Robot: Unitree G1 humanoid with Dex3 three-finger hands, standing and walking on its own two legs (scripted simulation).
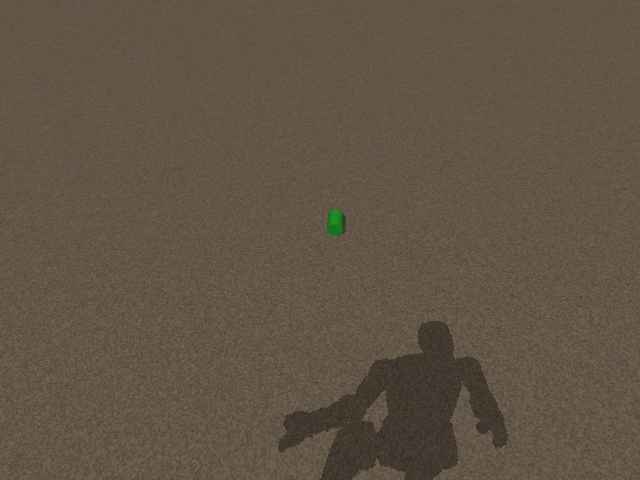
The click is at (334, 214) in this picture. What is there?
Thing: lying can
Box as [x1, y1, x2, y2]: [327, 210, 343, 235]
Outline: 332,210 328,214 327,231 330,234 336,235 341,233 342,231 343,214 339,210
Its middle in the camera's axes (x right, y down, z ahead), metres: +0.09 -0.07 +1.74
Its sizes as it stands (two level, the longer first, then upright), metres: 0.094 0.071 0.071
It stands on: the floor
